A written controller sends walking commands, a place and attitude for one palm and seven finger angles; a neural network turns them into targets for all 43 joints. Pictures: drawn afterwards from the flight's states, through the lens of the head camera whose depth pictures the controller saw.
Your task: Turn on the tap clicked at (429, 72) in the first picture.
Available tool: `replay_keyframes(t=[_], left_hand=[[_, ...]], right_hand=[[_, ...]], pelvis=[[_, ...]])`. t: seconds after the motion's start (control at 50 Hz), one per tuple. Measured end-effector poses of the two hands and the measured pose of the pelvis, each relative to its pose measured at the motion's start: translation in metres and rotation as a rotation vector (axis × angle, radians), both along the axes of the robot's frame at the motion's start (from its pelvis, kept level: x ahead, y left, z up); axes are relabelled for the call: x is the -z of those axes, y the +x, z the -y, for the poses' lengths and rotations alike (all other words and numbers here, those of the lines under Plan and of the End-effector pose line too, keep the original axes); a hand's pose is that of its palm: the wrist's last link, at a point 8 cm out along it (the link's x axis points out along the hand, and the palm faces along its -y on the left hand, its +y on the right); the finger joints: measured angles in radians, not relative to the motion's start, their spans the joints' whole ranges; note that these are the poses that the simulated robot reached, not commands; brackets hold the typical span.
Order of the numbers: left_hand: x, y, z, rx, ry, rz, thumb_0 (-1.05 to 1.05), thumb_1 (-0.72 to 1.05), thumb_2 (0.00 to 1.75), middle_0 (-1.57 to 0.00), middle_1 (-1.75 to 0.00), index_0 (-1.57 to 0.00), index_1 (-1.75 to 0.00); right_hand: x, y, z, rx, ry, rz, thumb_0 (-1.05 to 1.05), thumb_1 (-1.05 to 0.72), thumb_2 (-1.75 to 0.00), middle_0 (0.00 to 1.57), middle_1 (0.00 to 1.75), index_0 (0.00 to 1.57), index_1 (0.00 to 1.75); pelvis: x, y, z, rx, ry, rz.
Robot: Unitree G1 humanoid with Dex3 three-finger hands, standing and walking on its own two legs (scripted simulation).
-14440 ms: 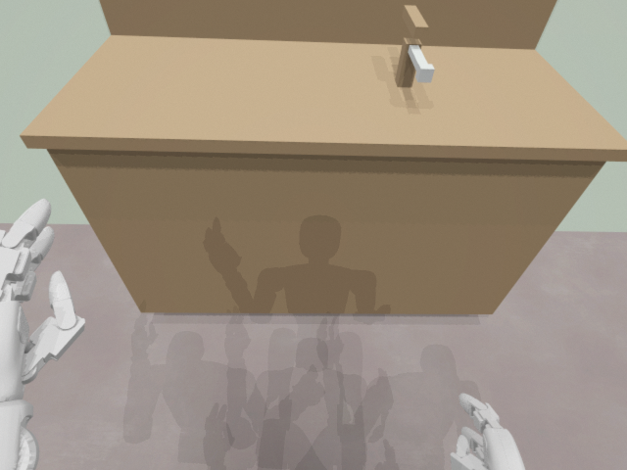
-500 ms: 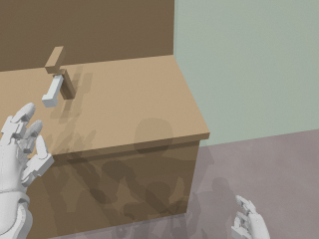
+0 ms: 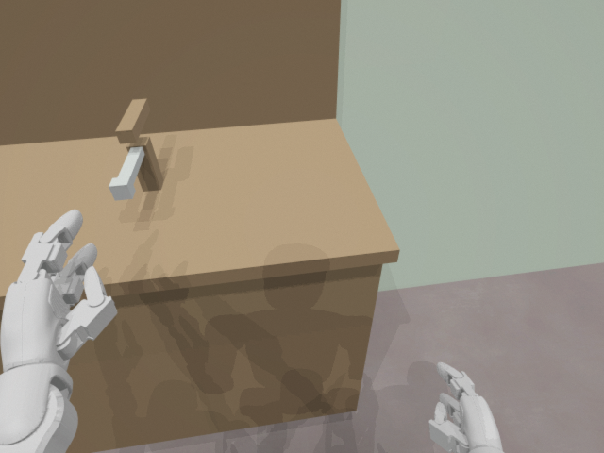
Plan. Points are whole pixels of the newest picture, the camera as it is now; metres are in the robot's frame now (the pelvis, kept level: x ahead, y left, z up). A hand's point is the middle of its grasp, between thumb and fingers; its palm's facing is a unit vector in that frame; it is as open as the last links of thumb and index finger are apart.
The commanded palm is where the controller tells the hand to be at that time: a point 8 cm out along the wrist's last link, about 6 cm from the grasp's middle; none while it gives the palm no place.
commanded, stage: turn the palm inward beside the body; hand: left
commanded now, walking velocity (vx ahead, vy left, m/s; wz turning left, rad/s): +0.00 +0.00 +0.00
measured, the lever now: (122, 188) +0.43 +0.37 +0.14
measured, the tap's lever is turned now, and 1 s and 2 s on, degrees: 0 0 0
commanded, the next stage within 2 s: reach beside the lever's end, fingers flat in 0.56 s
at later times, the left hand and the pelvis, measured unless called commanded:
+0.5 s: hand (134, 295) +0.20 +0.22 +0.18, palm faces +0.47 -0.88 -0.10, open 7.4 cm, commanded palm +0.15 +0.25 +0.19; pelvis +0.02 -0.02 +0.00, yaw +0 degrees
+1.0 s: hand (119, 277) +0.23 +0.25 +0.17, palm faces +0.51 -0.85 -0.10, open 7.4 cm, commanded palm +0.19 +0.29 +0.18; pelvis +0.02 -0.01 +0.00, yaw +0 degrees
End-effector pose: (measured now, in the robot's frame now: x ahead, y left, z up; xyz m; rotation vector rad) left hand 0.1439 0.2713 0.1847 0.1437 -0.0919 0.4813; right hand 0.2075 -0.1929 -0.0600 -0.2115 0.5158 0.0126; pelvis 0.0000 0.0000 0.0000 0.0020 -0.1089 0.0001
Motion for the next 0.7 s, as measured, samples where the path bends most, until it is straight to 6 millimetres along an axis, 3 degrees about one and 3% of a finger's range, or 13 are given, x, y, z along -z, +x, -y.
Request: replay_keyframes(t=[0.2, 0.7], left_hand=[[0.0, -0.002, 0.009, -0.019, -0.029, -0.01, 0.02, 0.9, 0.9, -0.21, -0.3, -0.2, -0.3], [0.001, 0.025, 0.017, -0.002, -0.028, -0.019, 0.02, 0.9, 0.9, -0.21, -0.3, -0.2, -0.3]], right_hand=[[0.0, 0.005, 0.011, -0.001, 0.007, 0.01, 0.02, -0.9, -0.9, 0.2, 0.3, 0.2, 0.3], [0.003, 0.029, 0.021, 0.004, 0.013, 0.01, 0.02, -0.9, -0.9, 0.2, 0.3, 0.2, 0.3]], pelvis=[[-0.001, 0.002, 0.01, -0.008, -0.003, 0.008], [0.0, 0.026, 0.016, -0.005, 0.003, -0.027]])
